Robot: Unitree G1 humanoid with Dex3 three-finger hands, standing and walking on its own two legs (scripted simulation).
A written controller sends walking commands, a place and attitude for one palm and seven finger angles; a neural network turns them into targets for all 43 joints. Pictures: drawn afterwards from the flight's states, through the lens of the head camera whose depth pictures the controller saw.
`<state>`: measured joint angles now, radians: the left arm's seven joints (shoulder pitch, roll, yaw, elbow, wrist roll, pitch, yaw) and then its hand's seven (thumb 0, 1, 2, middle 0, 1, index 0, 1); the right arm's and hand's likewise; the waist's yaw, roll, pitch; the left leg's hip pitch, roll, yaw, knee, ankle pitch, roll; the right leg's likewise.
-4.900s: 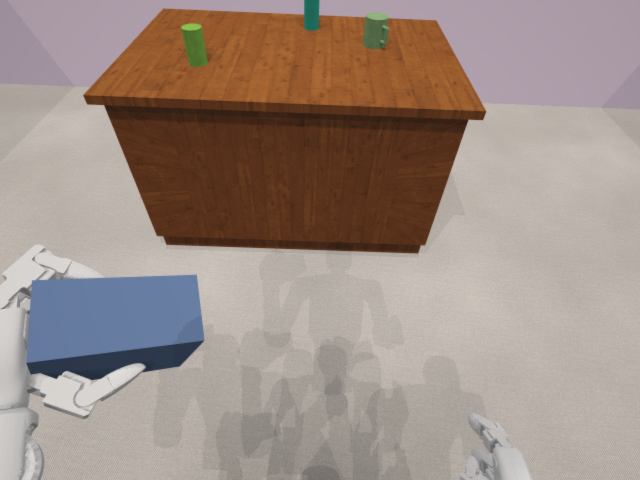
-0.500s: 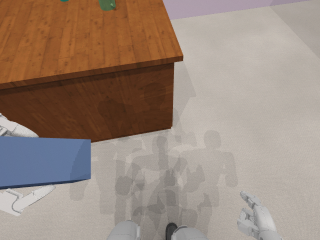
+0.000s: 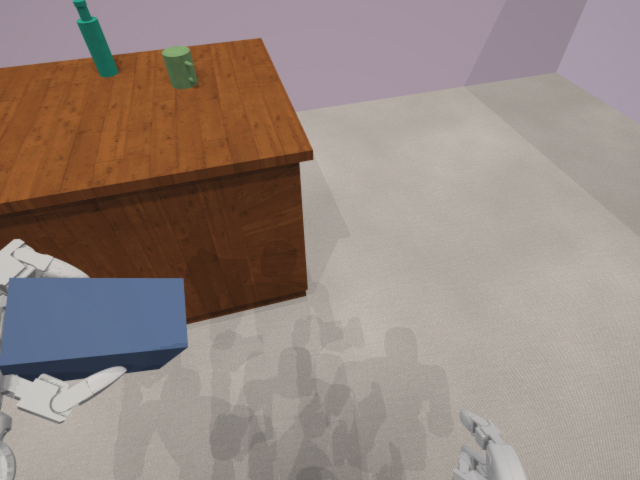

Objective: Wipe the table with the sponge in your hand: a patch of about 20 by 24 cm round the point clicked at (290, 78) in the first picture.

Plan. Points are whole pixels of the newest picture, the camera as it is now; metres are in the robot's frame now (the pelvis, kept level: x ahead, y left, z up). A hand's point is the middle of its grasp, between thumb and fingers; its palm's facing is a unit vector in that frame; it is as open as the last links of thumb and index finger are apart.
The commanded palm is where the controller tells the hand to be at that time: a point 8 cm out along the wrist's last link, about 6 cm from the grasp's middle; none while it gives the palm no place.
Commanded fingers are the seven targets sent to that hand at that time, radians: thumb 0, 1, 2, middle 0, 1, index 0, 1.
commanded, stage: take the last steps up to it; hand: left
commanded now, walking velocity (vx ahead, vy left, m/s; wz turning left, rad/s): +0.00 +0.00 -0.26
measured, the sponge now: (124, 329) +0.22 +0.21 +0.15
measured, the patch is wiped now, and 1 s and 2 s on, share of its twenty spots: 0.00 0.00 0.00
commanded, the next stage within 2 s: come to a stop and stand still in 1.80 s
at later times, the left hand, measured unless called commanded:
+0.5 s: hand (106, 346) +0.19 +0.20 +0.18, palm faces +0.37 -0.80 -0.47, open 10.9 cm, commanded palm +0.14 +0.24 +0.18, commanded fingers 0.00 0.10 1.30 -1.20 -1.60 -1.20 -1.60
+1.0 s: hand (121, 280) +0.27 +0.23 +0.16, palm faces +0.33 -0.80 -0.50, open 10.9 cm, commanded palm +0.21 +0.28 +0.18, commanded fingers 0.00 0.10 1.30 -1.20 -1.60 -1.20 -1.60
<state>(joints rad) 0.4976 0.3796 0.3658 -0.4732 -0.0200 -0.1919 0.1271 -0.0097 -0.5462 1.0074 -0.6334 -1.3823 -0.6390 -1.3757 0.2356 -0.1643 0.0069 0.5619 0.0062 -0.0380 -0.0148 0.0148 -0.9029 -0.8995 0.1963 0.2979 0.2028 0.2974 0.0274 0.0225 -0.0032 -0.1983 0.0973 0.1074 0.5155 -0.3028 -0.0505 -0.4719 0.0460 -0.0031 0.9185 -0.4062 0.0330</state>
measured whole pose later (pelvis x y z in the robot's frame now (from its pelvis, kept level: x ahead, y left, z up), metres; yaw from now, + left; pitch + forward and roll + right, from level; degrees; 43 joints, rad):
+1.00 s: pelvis +0.05 +0.00 +0.01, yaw +1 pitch +2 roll +2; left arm 0.52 0.37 0.35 -0.50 0.00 -0.26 0.14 -0.01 -0.55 1.01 -0.63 -1.38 -0.64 -1.38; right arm 0.18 -0.22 -0.02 0.62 -0.01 -0.06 -0.03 0.02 -0.90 -0.90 0.20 0.30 0.20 0.30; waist 0.00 -0.03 0.10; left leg -0.43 0.08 0.10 0.69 -0.29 -0.01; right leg -0.20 -0.11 -0.11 0.49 -0.31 0.02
